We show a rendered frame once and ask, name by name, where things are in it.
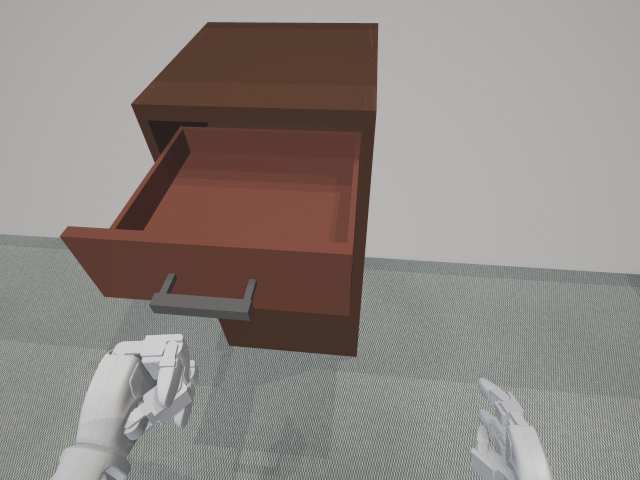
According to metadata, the handle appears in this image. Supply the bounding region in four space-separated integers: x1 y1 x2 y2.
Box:
149 273 257 321

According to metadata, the right robot hand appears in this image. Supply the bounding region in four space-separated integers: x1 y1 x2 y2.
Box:
471 378 554 480

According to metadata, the left robot hand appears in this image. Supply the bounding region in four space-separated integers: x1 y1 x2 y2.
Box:
76 334 200 457

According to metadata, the robot left forearm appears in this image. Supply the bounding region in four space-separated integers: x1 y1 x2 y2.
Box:
49 444 131 480

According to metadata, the cabinet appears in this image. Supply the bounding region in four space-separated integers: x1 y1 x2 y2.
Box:
131 22 378 357

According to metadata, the drawer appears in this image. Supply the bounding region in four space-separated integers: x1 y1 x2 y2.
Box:
60 126 361 316

